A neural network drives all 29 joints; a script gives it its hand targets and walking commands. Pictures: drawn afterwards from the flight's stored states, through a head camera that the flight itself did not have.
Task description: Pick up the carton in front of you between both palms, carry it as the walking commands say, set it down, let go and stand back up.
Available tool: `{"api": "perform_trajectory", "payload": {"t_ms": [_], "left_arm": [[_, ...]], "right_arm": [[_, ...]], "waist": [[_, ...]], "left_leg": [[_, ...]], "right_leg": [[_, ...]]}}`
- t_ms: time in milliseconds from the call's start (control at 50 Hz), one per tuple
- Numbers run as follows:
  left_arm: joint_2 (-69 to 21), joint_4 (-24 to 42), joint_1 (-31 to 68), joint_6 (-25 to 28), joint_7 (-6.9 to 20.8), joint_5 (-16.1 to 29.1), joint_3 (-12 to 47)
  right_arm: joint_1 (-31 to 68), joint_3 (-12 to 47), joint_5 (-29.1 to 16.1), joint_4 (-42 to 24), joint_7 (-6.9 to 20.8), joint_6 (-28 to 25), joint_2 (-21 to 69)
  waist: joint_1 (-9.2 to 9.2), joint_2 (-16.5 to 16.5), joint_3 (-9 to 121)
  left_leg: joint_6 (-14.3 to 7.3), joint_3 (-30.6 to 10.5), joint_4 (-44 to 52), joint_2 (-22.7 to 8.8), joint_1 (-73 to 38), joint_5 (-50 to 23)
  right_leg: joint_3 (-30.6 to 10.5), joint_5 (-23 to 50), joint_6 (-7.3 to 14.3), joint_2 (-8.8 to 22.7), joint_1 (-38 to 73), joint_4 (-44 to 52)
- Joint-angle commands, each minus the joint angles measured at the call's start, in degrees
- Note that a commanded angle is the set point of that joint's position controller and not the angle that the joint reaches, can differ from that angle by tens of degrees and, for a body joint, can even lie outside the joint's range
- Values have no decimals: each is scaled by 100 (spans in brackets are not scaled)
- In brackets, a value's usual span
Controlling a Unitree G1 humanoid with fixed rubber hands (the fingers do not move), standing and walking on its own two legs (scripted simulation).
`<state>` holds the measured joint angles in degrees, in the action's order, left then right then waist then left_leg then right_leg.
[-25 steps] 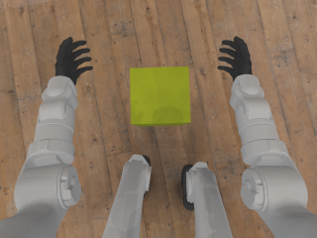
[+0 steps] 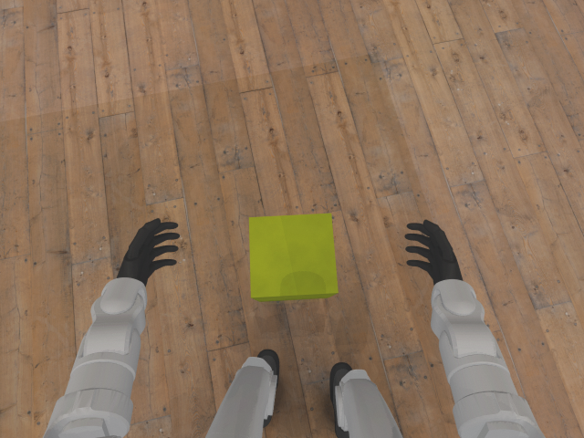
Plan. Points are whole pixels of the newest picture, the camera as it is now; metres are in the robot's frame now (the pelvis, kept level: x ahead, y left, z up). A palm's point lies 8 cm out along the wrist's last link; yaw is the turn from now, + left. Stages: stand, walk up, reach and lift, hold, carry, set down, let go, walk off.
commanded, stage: let go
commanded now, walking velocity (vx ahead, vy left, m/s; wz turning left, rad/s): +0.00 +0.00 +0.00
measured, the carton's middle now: (292, 261) +0.42 +0.04 -0.59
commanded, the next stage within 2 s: stand in 0.88 s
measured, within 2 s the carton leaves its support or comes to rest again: neither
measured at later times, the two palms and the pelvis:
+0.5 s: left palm (117, 382) +0.20 +0.21 +0.00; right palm (564, 394) +0.21 -0.26 -0.01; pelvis +0.04 -0.03 +0.06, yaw +1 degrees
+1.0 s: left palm (86, 386) +0.19 +0.24 -0.01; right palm (577, 416) +0.19 -0.28 -0.02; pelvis +0.04 -0.02 +0.06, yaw +1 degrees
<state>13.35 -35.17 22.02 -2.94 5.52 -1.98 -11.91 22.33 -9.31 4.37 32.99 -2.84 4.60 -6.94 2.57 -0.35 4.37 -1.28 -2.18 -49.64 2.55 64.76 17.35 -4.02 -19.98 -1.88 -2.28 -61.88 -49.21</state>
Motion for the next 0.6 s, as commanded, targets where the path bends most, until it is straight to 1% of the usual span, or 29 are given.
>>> {"api": "perform_trajectory", "payload": {"t_ms": [0,80,140,280,380,500,580], "left_arm": [[465,607,-251,234,-41,133,95],[367,674,-1200,377,-106,193,277],[318,840,-1815,478,-150,231,398],[306,1299,-3028,545,-194,307,645],[392,1509,-3275,379,-185,297,781],[478,1565,-3268,-52,-125,209,778],[493,1569,-3256,-292,-103,117,720]], "right_arm": [[-150,-9,-60,-539,97,-275,-468],[-1076,60,-105,-493,211,-448,-529],[-1651,149,-156,-586,278,-558,-588],[-2753,348,-272,-948,412,-669,-777],[-3201,493,-373,-1184,523,-524,-859],[-3279,602,-446,-1356,635,-125,-912],[-3213,610,-430,-1397,672,94,-936]], "waist": [[37,296,3617],[-33,315,3111],[-70,269,2684],[-141,75,1476],[-225,-177,462],[-239,-174,-485],[-212,-104,-798]], "left_leg": [[285,-130,440,-135,-4389,-3164],[280,-213,818,-179,-4881,-3472],[285,-198,1158,-175,-5124,-3466],[322,-6,2093,-75,-5585,-2787],[249,134,2608,2,-5729,-1888],[234,259,2717,67,-6041,-1144],[241,289,2642,90,-6230,-1049]], "right_leg": [[467,1437,-15,-200,1123,633],[415,1590,17,-172,1703,1031],[369,1733,32,-134,2349,1374],[285,2020,60,-45,4053,2228],[232,1913,29,24,4869,2727],[224,1257,51,152,4956,3053],[211,1090,83,210,4926,3090]]}}
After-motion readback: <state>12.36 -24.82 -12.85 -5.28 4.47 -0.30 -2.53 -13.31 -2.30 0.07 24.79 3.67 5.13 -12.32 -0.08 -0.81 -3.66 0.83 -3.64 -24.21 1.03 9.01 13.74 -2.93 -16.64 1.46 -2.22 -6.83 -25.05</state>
